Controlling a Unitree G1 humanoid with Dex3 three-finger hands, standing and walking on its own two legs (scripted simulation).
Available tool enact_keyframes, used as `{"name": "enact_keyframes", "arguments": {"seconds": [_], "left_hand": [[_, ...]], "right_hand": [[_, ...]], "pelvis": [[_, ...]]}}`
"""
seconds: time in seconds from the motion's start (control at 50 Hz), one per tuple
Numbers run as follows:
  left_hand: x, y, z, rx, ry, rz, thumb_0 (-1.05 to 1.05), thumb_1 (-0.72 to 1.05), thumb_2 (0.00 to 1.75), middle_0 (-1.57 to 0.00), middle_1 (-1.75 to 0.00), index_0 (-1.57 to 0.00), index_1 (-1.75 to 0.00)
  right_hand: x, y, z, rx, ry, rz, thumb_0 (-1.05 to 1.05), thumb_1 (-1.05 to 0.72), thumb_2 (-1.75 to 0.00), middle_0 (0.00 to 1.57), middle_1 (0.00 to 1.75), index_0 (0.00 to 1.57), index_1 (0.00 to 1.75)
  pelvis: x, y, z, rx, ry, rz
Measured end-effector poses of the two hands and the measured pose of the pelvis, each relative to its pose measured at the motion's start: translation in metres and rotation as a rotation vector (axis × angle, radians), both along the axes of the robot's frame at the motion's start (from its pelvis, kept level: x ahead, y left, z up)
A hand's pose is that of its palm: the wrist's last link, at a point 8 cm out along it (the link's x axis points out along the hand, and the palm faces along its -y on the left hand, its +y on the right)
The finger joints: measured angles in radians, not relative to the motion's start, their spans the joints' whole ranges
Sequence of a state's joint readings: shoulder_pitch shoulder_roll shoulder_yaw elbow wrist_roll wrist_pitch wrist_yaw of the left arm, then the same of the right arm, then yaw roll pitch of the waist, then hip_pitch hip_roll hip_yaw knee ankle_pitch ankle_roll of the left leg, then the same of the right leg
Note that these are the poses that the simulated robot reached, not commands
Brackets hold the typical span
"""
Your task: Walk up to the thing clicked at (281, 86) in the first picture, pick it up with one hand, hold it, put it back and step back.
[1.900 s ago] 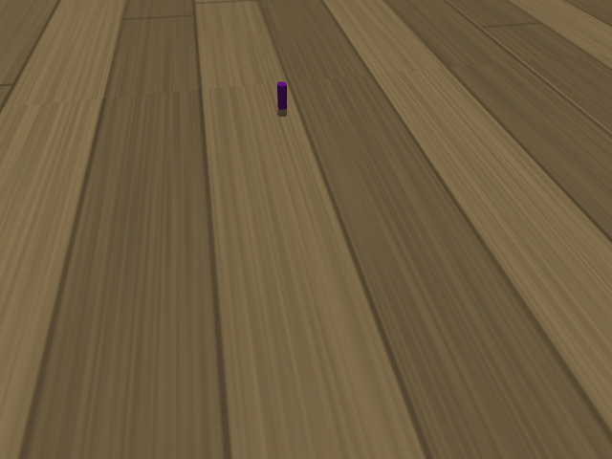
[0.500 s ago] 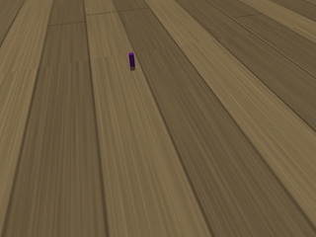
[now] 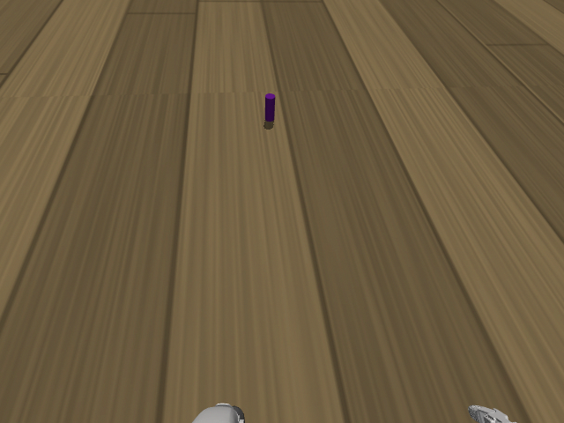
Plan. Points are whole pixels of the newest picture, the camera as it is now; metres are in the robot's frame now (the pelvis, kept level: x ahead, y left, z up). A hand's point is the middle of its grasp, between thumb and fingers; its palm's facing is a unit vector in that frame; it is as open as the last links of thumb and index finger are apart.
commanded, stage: walk up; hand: left
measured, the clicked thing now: (269, 107) +1.76 +0.18 -0.68
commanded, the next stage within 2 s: none
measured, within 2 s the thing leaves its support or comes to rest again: neither
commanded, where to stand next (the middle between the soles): +1.40 -0.01 m, yaw -3 degrees
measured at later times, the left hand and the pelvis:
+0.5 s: hand (188, 244) +0.44 +0.22 -0.11, palm faces -0.03 -0.90 -0.43, open 7.4 cm; pelvis +0.32 -0.06 -0.01, yaw -1 degrees
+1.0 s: hand (191, 192) +0.60 +0.26 -0.15, palm faces -0.04 -0.93 -0.36, open 7.4 cm; pelvis +0.58 -0.02 +0.01, yaw -1 degrees
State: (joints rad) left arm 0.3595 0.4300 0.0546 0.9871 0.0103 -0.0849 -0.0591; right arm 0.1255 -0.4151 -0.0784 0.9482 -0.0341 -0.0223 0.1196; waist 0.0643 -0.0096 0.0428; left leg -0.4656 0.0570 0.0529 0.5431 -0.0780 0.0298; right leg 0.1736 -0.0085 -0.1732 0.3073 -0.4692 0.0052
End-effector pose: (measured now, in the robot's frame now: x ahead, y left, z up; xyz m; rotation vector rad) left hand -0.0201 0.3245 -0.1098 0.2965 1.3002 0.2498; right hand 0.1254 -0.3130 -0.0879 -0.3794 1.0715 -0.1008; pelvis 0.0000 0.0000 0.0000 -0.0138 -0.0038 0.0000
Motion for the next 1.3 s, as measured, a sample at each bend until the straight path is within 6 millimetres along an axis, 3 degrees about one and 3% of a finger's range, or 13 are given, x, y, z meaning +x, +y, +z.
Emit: {"name": "enact_keyframes", "arguments": {"seconds": [0.08,0.18,0.3,0.4,0.44,0.48,0.6,0.7,0.8,0.94,1.0,1.14,1.3], "left_hand": [[0.07,0.0,-0.004,-0.01,0.023,-0.011,0.01,0.9,0.89,-0.21,-0.29,-0.21,-0.3],[0.188,-0.006,0.021,-0.013,-0.099,-0.116,0.01,0.9,0.89,-0.21,-0.29,-0.21,-0.3],[0.325,-0.02,0.044,0.017,-0.259,-0.221,0.0,0.9,0.89,-0.2,-0.29,-0.2,-0.3],[0.412,-0.041,0.043,0.066,-0.294,-0.25,0.0,0.9,0.89,-0.2,-0.29,-0.2,-0.3],[0.435,-0.05,0.039,0.085,-0.31,-0.218,0.0,0.9,0.89,-0.2,-0.29,-0.2,-0.3],[0.444,-0.061,0.039,0.087,-0.315,-0.191,0.0,0.9,0.89,-0.2,-0.29,-0.2,-0.3],[0.44,-0.08,0.053,0.056,-0.189,-0.112,0.0,0.9,0.89,-0.21,-0.29,-0.21,-0.3],[0.447,-0.076,0.05,0.043,-0.091,-0.072,0.0,0.9,0.89,-0.21,-0.3,-0.21,-0.3],[0.483,-0.06,0.039,0.035,-0.055,-0.052,0.0,0.9,0.89,-0.21,-0.3,-0.21,-0.3],[0.57,-0.022,0.003,0.025,-0.031,-0.04,0.0,0.9,0.89,-0.21,-0.3,-0.21,-0.3],[0.62,-0.02,0.002,0.005,-0.034,-0.076,0.01,0.9,0.89,-0.2,-0.29,-0.2,-0.3],[0.747,-0.023,0.019,-0.031,-0.173,-0.153,0.0,0.9,0.89,-0.2,-0.29,-0.2,-0.3],[0.859,-0.045,0.03,-0.023,-0.209,-0.234,0.0,0.91,0.89,-0.2,-0.29,-0.2,-0.3]], "right_hand": [[0.059,0.014,0.002,0.001,-0.074,0.001,0.0,-0.9,-0.9,0.2,0.3,0.2,0.3],[0.082,0.011,0.013,0.014,-0.078,-0.095,0.0,-0.9,-0.9,0.2,0.3,0.2,0.3],[0.1,-0.019,0.003,0.005,0.019,-0.158,0.0,-0.9,-0.9,0.2,0.3,0.2,0.3],[0.145,-0.058,-0.028,0.012,0.052,-0.198,0.0,-0.9,-0.9,0.2,0.3,0.2,0.3],[0.173,-0.072,-0.043,0.009,0.075,-0.199,0.01,-0.9,-0.9,0.2,0.3,0.2,0.3],[0.203,-0.077,-0.046,0.016,0.09,-0.179,0.01,-0.9,-0.9,0.2,0.3,0.2,0.3],[0.302,-0.074,-0.017,0.057,0.026,-0.109,0.01,-0.9,-0.9,0.2,0.3,0.2,0.3],[0.367,-0.072,0.0,0.053,-0.001,-0.08,0.0,-0.9,-0.9,0.2,0.3,0.2,0.3],[0.43,-0.066,0.007,0.021,0.022,-0.048,0.0,-0.9,-0.9,0.2,0.3,0.2,0.3],[0.538,-0.035,0.009,-0.03,-0.029,-0.019,0.0,-0.9,-0.9,0.2,0.3,0.2,0.3],[0.567,-0.022,0.017,-0.029,-0.088,-0.045,0.0,-0.9,-0.9,0.2,0.3,0.2,0.3],[0.585,-0.012,0.028,-0.03,-0.037,-0.12,0.0,-0.9,-0.9,0.2,0.3,0.2,0.3],[0.608,-0.028,0.005,-0.008,0.063,-0.189,0.0,-0.9,-0.9,0.2,0.3,0.2,0.3]], "pelvis": [[0.05,0.009,0.001,0.027,0.001,0.004],[0.113,0.006,0.018,0.028,-0.017,-0.011],[0.188,-0.013,0.016,0.057,-0.042,-0.031],[0.261,-0.042,-0.006,0.065,-0.049,-0.03],[0.287,-0.053,-0.015,0.031,-0.052,-0.028],[0.307,-0.061,-0.013,0.036,-0.059,-0.022],[0.363,-0.068,0.018,0.041,-0.06,-0.034],[0.413,-0.068,0.026,0.014,-0.046,-0.036],[0.467,-0.059,0.022,-0.016,-0.031,-0.02],[0.555,-0.03,0.001,0.008,-0.018,-0.014],[0.583,-0.019,0.006,-0.016,-0.026,-0.018],[0.649,-0.013,0.022,0.009,-0.046,-0.022],[0.721,-0.024,0.016,0.046,-0.048,-0.045]]}}
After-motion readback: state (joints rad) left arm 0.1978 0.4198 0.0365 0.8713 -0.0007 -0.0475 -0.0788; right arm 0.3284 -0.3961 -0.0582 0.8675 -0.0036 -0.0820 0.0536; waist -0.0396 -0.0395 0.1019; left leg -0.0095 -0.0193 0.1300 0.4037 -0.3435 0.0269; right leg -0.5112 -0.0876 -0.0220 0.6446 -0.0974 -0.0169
